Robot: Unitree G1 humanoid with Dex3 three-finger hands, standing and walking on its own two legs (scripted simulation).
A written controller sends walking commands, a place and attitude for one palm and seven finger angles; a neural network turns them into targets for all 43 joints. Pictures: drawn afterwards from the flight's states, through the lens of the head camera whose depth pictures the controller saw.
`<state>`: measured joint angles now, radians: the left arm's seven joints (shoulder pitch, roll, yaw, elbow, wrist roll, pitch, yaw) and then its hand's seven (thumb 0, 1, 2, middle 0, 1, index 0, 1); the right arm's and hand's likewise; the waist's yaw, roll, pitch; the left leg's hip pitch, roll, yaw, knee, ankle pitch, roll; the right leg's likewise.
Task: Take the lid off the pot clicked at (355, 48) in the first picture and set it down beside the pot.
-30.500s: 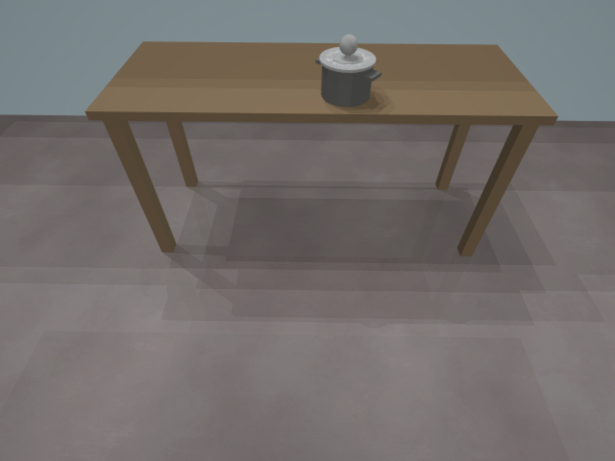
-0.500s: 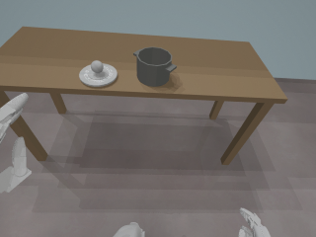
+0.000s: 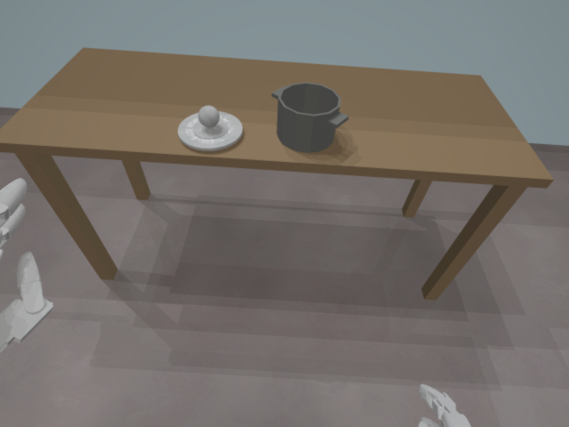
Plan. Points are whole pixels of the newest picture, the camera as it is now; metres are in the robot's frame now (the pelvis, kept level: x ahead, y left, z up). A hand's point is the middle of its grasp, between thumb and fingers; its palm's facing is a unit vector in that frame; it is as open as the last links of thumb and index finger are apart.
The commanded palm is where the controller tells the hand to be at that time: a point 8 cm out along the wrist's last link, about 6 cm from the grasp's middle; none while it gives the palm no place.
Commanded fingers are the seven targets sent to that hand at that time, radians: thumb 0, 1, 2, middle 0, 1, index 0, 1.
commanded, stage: stop stepping back and stand still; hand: left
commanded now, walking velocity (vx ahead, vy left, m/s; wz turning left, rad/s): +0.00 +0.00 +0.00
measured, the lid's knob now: (208, 116) +0.80 +0.25 -0.02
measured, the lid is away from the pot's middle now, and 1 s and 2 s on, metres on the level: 0.25 0.25 0.25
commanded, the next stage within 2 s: let the arm hang, fingers relaxed in 0.78 s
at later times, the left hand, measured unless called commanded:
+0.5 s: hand out of the picture +0.12 +0.17 -0.17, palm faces +0.08 -0.98 -0.19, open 7.1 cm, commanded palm none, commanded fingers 0.00 0.90 0.90 -0.20 -0.30 -0.20 -0.30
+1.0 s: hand out of the picture +0.10 +0.16 -0.17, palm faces +0.11 -0.97 -0.20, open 7.3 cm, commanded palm none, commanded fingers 0.00 0.90 0.90 -0.20 -0.30 -0.20 -0.30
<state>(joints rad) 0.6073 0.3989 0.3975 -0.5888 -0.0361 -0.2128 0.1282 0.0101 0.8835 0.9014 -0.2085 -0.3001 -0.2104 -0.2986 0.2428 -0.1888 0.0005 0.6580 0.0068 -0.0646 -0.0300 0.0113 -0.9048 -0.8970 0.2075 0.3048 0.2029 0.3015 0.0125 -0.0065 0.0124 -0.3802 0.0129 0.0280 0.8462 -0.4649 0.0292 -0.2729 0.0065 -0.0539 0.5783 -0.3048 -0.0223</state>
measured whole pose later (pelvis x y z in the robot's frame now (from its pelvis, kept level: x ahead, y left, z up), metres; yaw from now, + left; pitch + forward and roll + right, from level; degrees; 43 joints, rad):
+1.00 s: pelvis +0.07 -0.02 +0.01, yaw +4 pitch +0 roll -1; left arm 0.22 0.16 0.04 1.05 0.01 0.01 0.04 0.00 0.93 0.90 -0.20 -0.30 -0.20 -0.30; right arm 0.26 -0.14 -0.05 1.05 -0.01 0.01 -0.04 0.01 -0.93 -0.90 0.20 0.30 0.20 0.30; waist -0.01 -0.01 0.06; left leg -0.15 0.03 0.00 0.51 -0.36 -0.01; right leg -0.15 0.02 0.04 0.49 -0.34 0.00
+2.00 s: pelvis +0.06 -0.01 +0.01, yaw +4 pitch -1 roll +0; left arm 0.26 0.14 0.03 1.10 0.01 0.00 0.04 0.01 0.92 0.90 -0.20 -0.30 -0.20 -0.30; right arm 0.30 -0.10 -0.04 1.10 -0.01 0.00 -0.04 0.00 -0.92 -0.90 0.20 0.30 0.20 0.30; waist -0.01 -0.01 0.07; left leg -0.15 0.01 0.01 0.48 -0.32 0.00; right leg -0.15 0.01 0.04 0.46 -0.30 0.01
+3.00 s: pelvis +0.05 -0.02 +0.01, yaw +4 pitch -1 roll +0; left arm 0.27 0.13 0.03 1.11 0.01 0.00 0.05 0.01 0.92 0.90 -0.20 -0.30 -0.20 -0.30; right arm 0.30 -0.10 -0.04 1.11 -0.01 0.00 -0.04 0.00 -0.92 -0.90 0.20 0.30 0.20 0.30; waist -0.01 0.00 0.07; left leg -0.16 0.02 0.00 0.48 -0.31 -0.01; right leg -0.16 0.01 0.03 0.46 -0.29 0.00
